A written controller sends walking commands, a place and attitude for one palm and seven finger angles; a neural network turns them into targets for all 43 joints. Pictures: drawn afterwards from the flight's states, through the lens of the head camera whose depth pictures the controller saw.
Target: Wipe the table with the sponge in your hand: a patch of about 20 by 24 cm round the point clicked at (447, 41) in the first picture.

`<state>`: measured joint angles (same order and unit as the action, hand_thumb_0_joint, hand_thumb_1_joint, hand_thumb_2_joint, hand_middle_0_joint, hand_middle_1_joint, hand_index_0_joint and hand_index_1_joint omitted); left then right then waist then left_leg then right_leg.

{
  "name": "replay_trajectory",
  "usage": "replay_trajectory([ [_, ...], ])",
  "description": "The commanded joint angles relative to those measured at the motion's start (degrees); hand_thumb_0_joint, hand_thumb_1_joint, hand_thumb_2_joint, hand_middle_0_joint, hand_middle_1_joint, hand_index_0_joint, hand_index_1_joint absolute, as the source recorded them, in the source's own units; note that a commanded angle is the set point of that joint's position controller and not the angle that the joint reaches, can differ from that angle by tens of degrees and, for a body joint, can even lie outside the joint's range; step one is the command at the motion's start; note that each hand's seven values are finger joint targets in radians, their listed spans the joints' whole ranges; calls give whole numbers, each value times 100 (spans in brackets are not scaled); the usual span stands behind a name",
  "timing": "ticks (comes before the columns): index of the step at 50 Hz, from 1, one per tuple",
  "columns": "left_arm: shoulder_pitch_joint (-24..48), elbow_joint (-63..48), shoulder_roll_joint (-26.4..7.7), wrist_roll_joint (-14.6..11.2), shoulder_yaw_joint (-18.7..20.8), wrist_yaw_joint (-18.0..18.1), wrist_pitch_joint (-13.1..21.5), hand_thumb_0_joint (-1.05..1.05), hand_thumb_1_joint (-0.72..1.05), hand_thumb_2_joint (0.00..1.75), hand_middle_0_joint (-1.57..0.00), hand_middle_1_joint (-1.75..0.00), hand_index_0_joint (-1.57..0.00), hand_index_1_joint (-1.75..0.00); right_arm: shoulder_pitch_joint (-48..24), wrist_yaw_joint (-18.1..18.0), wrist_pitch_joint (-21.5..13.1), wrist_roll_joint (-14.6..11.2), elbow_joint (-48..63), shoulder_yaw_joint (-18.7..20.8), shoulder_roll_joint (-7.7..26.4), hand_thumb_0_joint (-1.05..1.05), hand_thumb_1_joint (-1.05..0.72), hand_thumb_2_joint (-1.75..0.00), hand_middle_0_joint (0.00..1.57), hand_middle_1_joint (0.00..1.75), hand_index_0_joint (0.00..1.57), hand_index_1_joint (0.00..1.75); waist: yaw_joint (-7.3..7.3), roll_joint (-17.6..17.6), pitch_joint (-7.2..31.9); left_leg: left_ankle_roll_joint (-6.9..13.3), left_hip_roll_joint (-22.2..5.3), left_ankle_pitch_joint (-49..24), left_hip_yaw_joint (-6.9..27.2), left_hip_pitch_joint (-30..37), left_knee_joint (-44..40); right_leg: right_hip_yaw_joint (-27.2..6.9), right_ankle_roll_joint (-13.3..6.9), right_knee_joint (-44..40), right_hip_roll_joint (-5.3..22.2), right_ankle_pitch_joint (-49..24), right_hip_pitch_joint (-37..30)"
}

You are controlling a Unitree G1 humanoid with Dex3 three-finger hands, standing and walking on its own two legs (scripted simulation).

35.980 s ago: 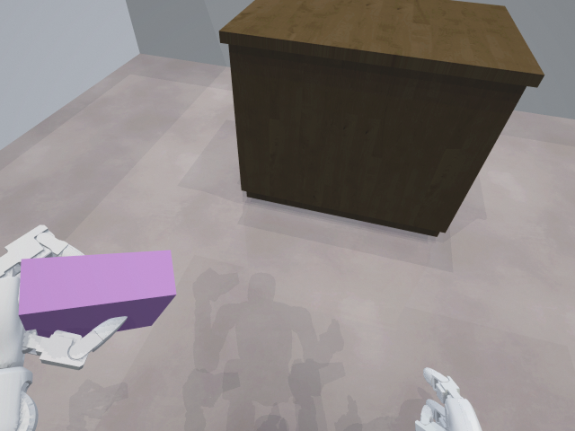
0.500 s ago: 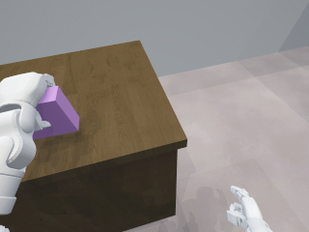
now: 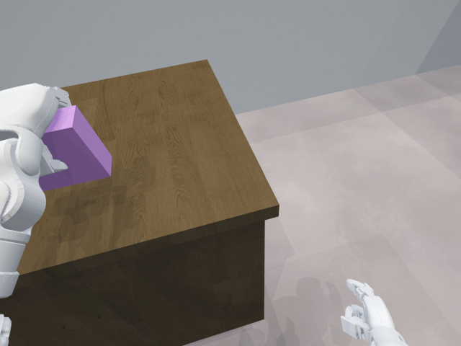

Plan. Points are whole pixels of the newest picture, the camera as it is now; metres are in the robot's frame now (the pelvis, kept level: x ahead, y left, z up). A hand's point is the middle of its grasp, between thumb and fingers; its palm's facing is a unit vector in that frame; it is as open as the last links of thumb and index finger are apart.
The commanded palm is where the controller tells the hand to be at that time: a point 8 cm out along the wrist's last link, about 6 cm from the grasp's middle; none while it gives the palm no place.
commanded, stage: lift the sponge slowly off the table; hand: left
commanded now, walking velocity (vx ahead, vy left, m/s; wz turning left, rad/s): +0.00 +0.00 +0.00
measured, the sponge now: (59, 160) +0.31 +0.34 +0.19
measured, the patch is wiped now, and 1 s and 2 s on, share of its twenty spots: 1.00 1.00 1.00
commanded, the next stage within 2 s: bring the sponge back beside the body in 0.12 s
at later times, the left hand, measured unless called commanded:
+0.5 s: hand (58, 142) +0.30 +0.30 +0.24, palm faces +0.21 -0.01 -0.98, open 8.8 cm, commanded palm +0.25 +0.32 +0.30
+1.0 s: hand (35, 173) +0.24 +0.30 +0.24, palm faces +0.27 -0.04 -0.96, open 8.9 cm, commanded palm +0.19 +0.30 +0.29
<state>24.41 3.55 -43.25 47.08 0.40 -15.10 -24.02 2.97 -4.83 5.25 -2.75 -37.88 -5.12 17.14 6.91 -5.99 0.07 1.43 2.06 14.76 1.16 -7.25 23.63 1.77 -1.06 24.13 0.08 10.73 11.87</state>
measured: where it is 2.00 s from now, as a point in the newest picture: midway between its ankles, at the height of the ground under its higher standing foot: outside the picture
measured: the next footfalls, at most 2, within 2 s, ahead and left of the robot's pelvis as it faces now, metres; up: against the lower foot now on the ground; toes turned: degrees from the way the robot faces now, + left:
none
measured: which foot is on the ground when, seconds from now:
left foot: down 0.00-1.00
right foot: down 0.00-1.00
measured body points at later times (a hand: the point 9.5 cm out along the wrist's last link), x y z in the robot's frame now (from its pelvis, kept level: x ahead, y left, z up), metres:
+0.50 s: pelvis +0.01 +0.01 +0.00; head +0.00 -0.04 +0.45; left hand +0.29 +0.30 +0.29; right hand +0.25 -0.19 -0.09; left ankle -0.02 +0.10 -0.74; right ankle +0.03 -0.11 -0.74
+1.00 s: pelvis -0.01 +0.00 +0.00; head -0.03 -0.05 +0.45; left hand +0.22 +0.29 +0.29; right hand +0.26 -0.17 -0.07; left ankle -0.02 +0.10 -0.74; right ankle +0.03 -0.11 -0.74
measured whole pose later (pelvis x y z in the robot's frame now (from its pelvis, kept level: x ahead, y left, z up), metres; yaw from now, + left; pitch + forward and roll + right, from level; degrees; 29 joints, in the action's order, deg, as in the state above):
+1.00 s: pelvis -0.01 +0.00 +0.00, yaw -1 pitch -4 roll +0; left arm 5.8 -21.7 -41.9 42.8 4.0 -12.7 -29.2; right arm -0.9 -4.0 6.5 -2.7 -35.2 -6.5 15.2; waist 9.7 -6.1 0.5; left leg 1.2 1.8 15.3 0.3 -5.3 24.6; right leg 0.9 -1.2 25.6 -0.3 11.2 10.6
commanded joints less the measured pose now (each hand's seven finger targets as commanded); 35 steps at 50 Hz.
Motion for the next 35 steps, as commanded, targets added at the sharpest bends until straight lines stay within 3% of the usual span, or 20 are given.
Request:
replay_trajectory([
  [1,2062,-978,-1867,228,952,35,-110,0,10,130,-120,-160,-120,-160,-1213,-50,-314,-7,1048,252,642,0,-90,-90,20,30,20,30,51,96,1639,25,16,-1585,52,-487,-301,-250,-270,-74,-43,-1063,-1338],
  [3,1987,-974,-1799,249,885,-68,-60,0,10,130,-120,-160,-120,-160,-1113,-61,-295,3,1009,242,599,0,-90,-90,20,30,20,30,-8,345,1644,43,26,-1621,24,-418,-279,-189,-230,-63,-34,-1127,-1345],
  [7,2085,-1026,-1515,249,622,-174,38,0,10,130,-120,-160,-120,-160,-1112,-75,-300,-33,1079,205,559,0,-90,-90,20,30,20,30,-82,311,1496,35,3,-1456,34,-389,-310,-118,-220,-109,-40,-868,-1139],
  [9,2280,-952,-1680,261,721,-133,141,0,10,130,-120,-160,-120,-160,-1082,-100,-322,-8,1041,211,583,0,-90,-90,20,30,20,30,-73,330,1374,39,2,-1317,73,-410,-362,-96,-216,-180,-55,-738,-1058],
  [11,2303,-1131,-1900,307,950,-50,219,0,10,130,-120,-160,-120,-160,-1118,-104,-341,0,1074,226,597,0,-90,-90,20,30,20,30,14,36,1565,36,3,-1469,89,-354,-330,-174,-282,-159,-76,-801,-1144],
  [13,2247,-1569,-1894,290,1049,48,362,0,10,130,-120,-160,-120,-160,-1057,-81,-370,40,1087,241,512,0,-90,-90,20,30,20,30,81,-73,1949,28,27,-1847,83,-164,-274,-170,-296,-47,-64,-1113,-1416],
  [15,1982,-1908,-1753,225,1067,151,386,0,10,130,-120,-160,-120,-160,-1105,-37,-379,51,1148,250,468,0,-90,-90,20,30,20,30,137,-158,2000,-12,25,-2155,98,-118,-246,-173,-300,12,-68,-1344,-1497],
  [16,1790,-1949,-1657,158,1091,190,321,0,10,130,-120,-160,-120,-160,-1205,-11,-381,35,1187,249,470,0,-90,-90,20,30,20,30,197,-362,1989,-28,-11,-2215,124,-164,-219,-252,-345,6,-74,-1341,-1480],
  [17,1589,-1997,-1594,133,1117,244,283,0,10,130,-120,-160,-120,-160,-1134,17,-377,46,1148,234,423,0,-90,-90,20,30,20,30,176,-113,1964,-39,-11,-2235,75,-156,-220,-185,-308,57,-56,-1372,-1521],
  [21,1054,-1884,-1627,14,1289,366,-103,0,10,130,-120,-160,-120,-160,-1323,83,-255,28,1147,227,494,0,-90,-90,20,30,20,30,286,162,1581,-60,-46,-2017,74,-457,-272,-314,-314,26,-81,-1319,-1407],
  [22,948,-1780,-1461,-4,1172,355,-154,0,10,130,-120,-160,-120,-160,-1251,95,-231,33,1143,187,465,0,-90,-90,20,30,20,30,221,476,1439,-67,-58,-1912,16,-508,-292,-242,-270,43,-53,-1259,-1386],
  [23,900,-1929,-1647,-37,1290,355,-164,0,10,130,-120,-160,-120,-160,-1271,96,-176,28,1128,209,498,0,-90,-90,20,30,20,30,235,409,1487,-53,-67,-1839,10,-460,-326,-271,-258,20,-76,-1214,-1402],
  [25,798,-2005,-1614,-40,1263,355,-248,0,10,130,-120,-160,-120,-160,-1337,89,-138,31,1166,205,505,0,-90,-90,20,30,20,30,245,470,1472,-40,-48,-1828,14,-491,-294,-303,-253,45,-75,-1243,-1377],
  [26,706,-2158,-1564,-75,1224,329,-329,0,10,130,-120,-160,-120,-160,-1479,96,-133,-8,1242,178,500,0,-90,-90,20,30,20,30,263,187,1465,-37,-68,-1840,32,-492,-283,-349,-281,29,-96,-1202,-1299],
  [27,662,-2184,-1476,-62,1167,313,-353,0,10,130,-120,-160,-120,-160,-1378,99,-143,3,1210,166,484,0,-90,-90,20,30,20,30,208,372,1534,-46,-52,-1924,4,-453,-256,-280,-258,94,-74,-1281,-1384],
  [29,452,-2463,-1589,-109,1262,270,-387,0,10,130,-120,-160,-120,-160,-1431,97,-135,4,1222,191,500,0,-90,-90,20,30,20,30,220,307,1545,-19,-34,-1946,28,-400,-252,-291,-233,81,-87,-1376,-1399],
  [31,334,-2668,-1400,-100,1104,213,-478,0,10,130,-120,-160,-120,-160,-1581,82,-166,-41,1286,168,471,0,-90,-90,20,30,20,30,199,98,1473,1,-58,-1870,52,-365,-238,-316,-251,41,-129,-1215,-1219],
  [32,386,-2803,-1233,-105,942,194,-460,0,10,130,-120,-160,-120,-160,-1491,68,-205,-32,1294,131,418,0,-90,-90,20,30,20,30,131,214,1503,11,-32,-1880,10,-324,-215,-230,-223,80,-83,-1215,-1280],
  [34,425,-3026,-1524,-64,1152,231,-405,0,10,130,-120,-160,-120,-160,-1507,33,-227,6,1241,172,475,0,-90,-90,20,30,20,30,164,67,1513,16,-23,-1820,64,-281,-255,-243,-233,52,-119,-1162,-1284],
  [35,418,-3113,-1481,-41,1121,244,-399,0,10,130,-120,-160,-120,-160,-1533,11,-246,15,1262,165,440,0,-90,-90,20,30,20,30,176,60,1498,29,-6,-1836,65,-254,-236,-249,-237,53,-113,-1169,-1272],
])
